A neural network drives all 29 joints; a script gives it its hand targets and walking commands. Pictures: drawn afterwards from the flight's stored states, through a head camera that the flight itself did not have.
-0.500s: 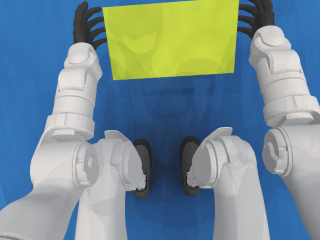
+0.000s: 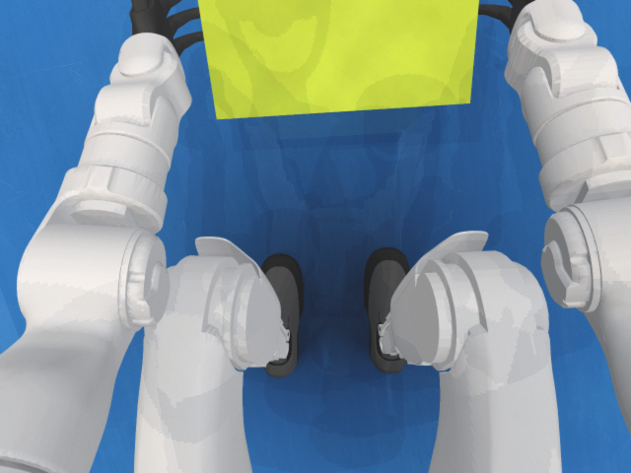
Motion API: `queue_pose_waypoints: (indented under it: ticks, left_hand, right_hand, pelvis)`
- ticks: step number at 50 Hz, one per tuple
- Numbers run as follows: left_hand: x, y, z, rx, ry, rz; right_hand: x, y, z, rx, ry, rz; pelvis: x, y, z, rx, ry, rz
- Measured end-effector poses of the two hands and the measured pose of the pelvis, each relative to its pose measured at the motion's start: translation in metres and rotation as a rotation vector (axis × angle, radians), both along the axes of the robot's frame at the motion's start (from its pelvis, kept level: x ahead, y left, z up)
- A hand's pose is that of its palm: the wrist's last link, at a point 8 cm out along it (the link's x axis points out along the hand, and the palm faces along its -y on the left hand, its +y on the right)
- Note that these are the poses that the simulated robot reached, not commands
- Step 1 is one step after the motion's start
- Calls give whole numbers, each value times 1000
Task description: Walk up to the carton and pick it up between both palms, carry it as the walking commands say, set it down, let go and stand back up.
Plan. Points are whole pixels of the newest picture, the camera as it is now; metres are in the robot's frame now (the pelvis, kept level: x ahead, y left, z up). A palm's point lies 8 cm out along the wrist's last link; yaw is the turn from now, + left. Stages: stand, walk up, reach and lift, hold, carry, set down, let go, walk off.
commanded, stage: set down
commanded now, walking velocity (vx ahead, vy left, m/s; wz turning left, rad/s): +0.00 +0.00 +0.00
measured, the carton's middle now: (336, 42) +0.55 -0.02 -0.26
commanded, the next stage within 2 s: none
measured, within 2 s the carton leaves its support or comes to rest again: rests again in 0.68 s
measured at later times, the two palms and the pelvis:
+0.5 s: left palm (157, 34) +0.54 +0.16 -0.16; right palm (529, 1) +0.54 -0.20 -0.16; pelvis -0.01 +0.00 -0.01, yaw +0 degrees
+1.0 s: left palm (161, 23) +0.56 +0.17 -0.18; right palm out of the picture +0.56 -0.21 -0.18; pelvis +0.01 +0.00 -0.01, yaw +1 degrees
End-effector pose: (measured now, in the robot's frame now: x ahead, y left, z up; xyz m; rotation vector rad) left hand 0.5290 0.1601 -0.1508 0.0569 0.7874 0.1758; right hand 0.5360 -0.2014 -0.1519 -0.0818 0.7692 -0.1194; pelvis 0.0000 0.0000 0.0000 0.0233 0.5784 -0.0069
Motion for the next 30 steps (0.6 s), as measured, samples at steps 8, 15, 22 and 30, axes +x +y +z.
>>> queue_pose_waypoints:
  ticks: [8,15,22,30]
  left_hand:
    - [0,1,-1,-10,-8,-10]
    - [3,2,-3,-24,-13,-20]
    - [8,4,-8,-39,-19,-26]
    - [15,5,-15,-53,-26,-28]
  right_hand:
    - [0,0,-1,7,-4,-6]
    - [2,-1,-3,20,-5,-3]
    - [7,-2,-8,39,-17,-1]
    - [13,-3,-16,62,-34,-3]
  pelvis:
    - [-6,2,-3,-3,-32,1]
    - [-9,3,-6,-5,-44,5]
    - [-7,4,-8,-6,-40,10]
    - [-1,3,-11,-6,-18,13]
